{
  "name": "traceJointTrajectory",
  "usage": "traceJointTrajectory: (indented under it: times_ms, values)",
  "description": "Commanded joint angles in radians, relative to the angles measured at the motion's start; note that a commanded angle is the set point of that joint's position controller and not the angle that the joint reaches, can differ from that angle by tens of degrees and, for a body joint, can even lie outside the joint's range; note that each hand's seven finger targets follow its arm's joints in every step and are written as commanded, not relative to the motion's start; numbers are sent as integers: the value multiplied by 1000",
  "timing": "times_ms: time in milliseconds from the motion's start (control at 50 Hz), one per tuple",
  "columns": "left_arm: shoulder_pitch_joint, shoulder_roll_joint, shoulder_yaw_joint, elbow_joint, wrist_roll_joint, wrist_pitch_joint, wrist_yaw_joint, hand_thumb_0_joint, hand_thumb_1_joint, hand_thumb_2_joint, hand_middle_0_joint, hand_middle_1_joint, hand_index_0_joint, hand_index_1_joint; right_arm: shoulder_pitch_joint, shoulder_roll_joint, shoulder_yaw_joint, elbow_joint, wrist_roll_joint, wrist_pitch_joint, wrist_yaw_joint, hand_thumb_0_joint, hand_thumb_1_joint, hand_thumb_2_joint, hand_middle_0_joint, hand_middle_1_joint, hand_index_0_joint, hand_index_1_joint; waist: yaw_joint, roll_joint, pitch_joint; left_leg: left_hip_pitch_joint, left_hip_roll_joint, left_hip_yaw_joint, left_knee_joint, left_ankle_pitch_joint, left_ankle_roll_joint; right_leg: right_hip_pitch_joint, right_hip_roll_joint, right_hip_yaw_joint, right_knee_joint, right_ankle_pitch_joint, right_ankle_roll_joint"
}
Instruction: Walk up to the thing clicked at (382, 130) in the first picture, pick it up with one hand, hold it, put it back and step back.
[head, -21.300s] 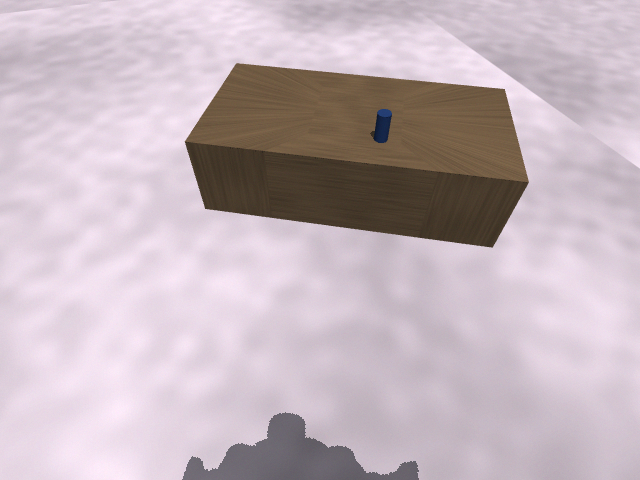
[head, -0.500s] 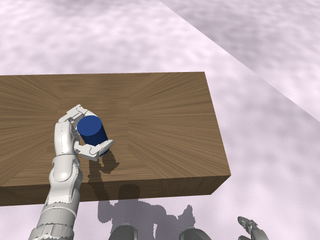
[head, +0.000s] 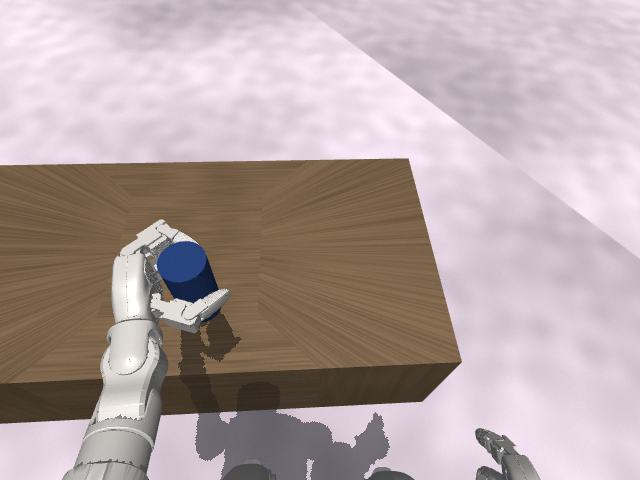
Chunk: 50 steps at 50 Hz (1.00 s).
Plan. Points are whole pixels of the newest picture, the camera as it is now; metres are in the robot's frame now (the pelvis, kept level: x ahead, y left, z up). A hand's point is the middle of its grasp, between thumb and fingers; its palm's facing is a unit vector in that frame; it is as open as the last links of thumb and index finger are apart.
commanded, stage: hold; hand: left
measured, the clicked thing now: (193, 284) +0.34 +0.16 +0.04
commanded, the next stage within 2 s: none
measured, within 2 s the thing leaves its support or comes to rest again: neither
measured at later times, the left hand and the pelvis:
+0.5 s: hand (185, 281) +0.34 +0.17 +0.05, palm faces +0.18 -0.98 -0.02, open 9.0 cm; pelvis -0.01 +0.00 +0.01, yaw +0 degrees
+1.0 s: hand (183, 278) +0.33 +0.17 +0.06, palm faces +0.18 -0.98 -0.02, open 9.0 cm; pelvis -0.01 +0.00 +0.01, yaw +0 degrees
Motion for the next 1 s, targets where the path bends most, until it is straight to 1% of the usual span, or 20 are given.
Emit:
traceJointTrajectory:
  times_ms: [0,120,180,200,260,300,380,420,520,540,600,620,680,700,760,840,860,880,900,980]
  values:
    - [-292,119,40,-253,-14,-86,2,0,166,1306,-1385,-1544,-1411,-1537,-9,-141,-49,-115,-2,-37,-8,0,-924,-903,199,300,200,300,0,-4,-318,221,-31,3,-105,316,27,125,22,-10,-110,361,-11]
    - [-275,123,45,-252,-13,-83,3,0,178,1316,-1398,-1555,-1425,-1547,-21,-134,-44,-121,2,-38,-9,0,-923,-903,199,300,200,300,7,2,-283,208,-33,6,-130,270,25,132,20,-11,-129,323,-11]
    - [-263,111,26,-254,-15,-77,-3,0,201,1312,-1389,-1547,-1418,-1538,-26,-135,-42,-128,5,-41,-12,0,-918,-902,199,300,200,300,0,-12,-273,218,-36,10,-140,260,25,147,17,-8,-140,321,-8]
    - [-290,129,31,-302,-13,-79,0,0,206,1313,-1387,-1546,-1415,-1537,-24,-131,-40,-124,3,-41,-14,0,-923,-903,199,300,200,300,6,6,-308,232,-36,11,-135,281,27,156,16,-4,-141,341,-7]
    - [-245,88,0,-263,-17,-66,-5,0,189,1318,-1382,-1548,-1409,-1540,-27,-132,-39,-124,4,-45,-15,0,-921,-903,199,300,200,300,-5,-6,-275,240,-36,12,-138,302,28,147,16,-7,-145,359,-6]
    - [-264,121,28,-281,-12,-66,1,0,160,1307,-1386,-1546,-1412,-1540,-35,-134,-41,-130,6,-46,-17,0,-924,-904,199,300,200,300,7,-2,-268,238,-37,12,-148,274,27,150,16,-8,-154,331,-7]
    - [-248,86,20,-250,-16,-66,7,0,204,1312,-1368,-1539,-1397,-1529,-39,-128,-38,-126,3,-48,-13,0,-915,-902,200,300,200,300,1,-25,-231,215,-34,6,-161,238,26,138,19,-15,-156,296,-9]
    - [-274,117,45,-256,-13,-75,10,0,220,1325,-1379,-1552,-1407,-1542,-39,-131,-40,-124,3,-48,-13,0,-915,-902,200,300,200,300,9,-6,-243,220,-35,7,-159,251,26,139,16,-13,-152,304,-10]
    - [-291,119,24,-340,-13,-86,2,0,219,1328,-1370,-1545,-1398,-1537,-39,-126,-35,-137,4,-47,-16,0,-919,-904,199,300,200,300,9,8,-306,256,-41,13,-159,269,24,182,13,-5,-156,327,-8]
    - [-229,86,6,-275,-14,-76,-2,0,216,1328,-1361,-1541,-1389,-1533,-42,-125,-33,-136,4,-49,-14,0,-922,-905,199,300,200,300,5,-17,-286,252,-39,12,-159,274,25,182,15,-8,-156,331,-6]
    - [-274,121,31,-285,-14,-73,0,0,184,1335,-1365,-1554,-1391,-1548,-44,-131,-39,-126,7,-51,-17,0,-923,-906,199,300,200,300,7,-7,-279,248,-39,15,-158,272,27,170,12,-2,-165,337,-4]
    - [-286,125,23,-279,-8,-72,-1,0,192,1331,-1371,-1549,-1396,-1544,-43,-126,-34,-124,6,-50,-19,0,-922,-906,199,300,200,300,-6,-2,-240,230,-41,17,-160,249,28,149,11,0,-167,321,-4]
    - [-254,97,16,-243,-16,-65,-6,0,222,1341,-1372,-1550,-1398,-1544,-50,-121,-31,-123,6,-51,-20,0,-915,-904,199,300,200,300,0,-36,-227,212,-41,17,-161,229,31,154,7,0,-179,304,0]
    - [-280,117,35,-270,-21,-70,-5,0,219,1347,-1365,-1549,-1392,-1543,-44,-128,-36,-124,6,-53,-19,0,-911,-903,199,300,200,300,1,-20,-251,227,-43,17,-160,243,31,160,8,2,-177,317,-1]
    - [-271,93,2,-268,-20,-65,-10,0,233,1341,-1365,-1546,-1391,-1539,-39,-128,-35,-125,6,-52,-18,0,-916,-904,200,300,200,300,-2,-11,-269,252,-41,15,-155,292,31,168,8,-3,-169,360,-1]
    - [-297,147,51,-292,-12,-74,-3,0,221,1325,-1349,-1525,-1373,-1521,-37,-128,-38,-122,5,-51,-19,0,-915,-905,199,300,200,300,12,-12,-311,262,-43,17,-153,307,31,195,6,0,-169,375,0]
    - [-262,103,18,-261,-15,-73,-5,0,199,1321,-1360,-1534,-1386,-1528,-41,-127,-35,-125,4,-52,-17,0,-920,-905,199,300,200,300,2,-14,-269,260,-41,15,-159,299,30,178,10,-5,-167,362,-3]
    - [-291,101,19,-285,-20,-77,-5,0,216,1338,-1362,-1547,-1388,-1541,-38,-125,-36,-125,6,-54,-15,0,-918,-905,199,300,200,300,3,-13,-270,251,-41,14,-161,282,29,173,11,-6,-164,347,-5]
    - [-301,148,59,-309,-18,-82,4,0,219,1345,-1364,-1545,-1387,-1543,-34,-128,-39,-115,6,-51,-17,0,-921,-907,199,300,200,300,14,9,-283,254,-42,16,-163,278,28,173,8,-4,-166,340,-6]
    - [-265,104,26,-283,-17,-78,4,0,224,1329,-1361,-1538,-1388,-1531,-42,-119,-33,-119,6,-51,-18,0,-919,-905,199,300,200,300,8,-16,-236,233,-42,15,-177,230,26,159,12,-8,-176,292,-7]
